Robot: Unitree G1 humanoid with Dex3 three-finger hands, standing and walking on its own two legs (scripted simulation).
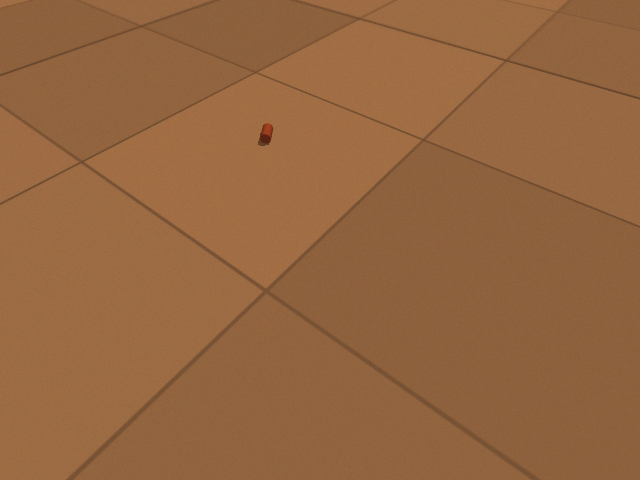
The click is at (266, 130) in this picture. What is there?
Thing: lying can
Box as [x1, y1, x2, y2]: [260, 123, 272, 143]
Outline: 268,123 263,125 260,136 261,141 266,143 270,140 272,126
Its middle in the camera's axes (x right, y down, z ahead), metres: -0.28 -0.59 +2.15
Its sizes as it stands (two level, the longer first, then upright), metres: 0.108 0.058 0.058
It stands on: the floor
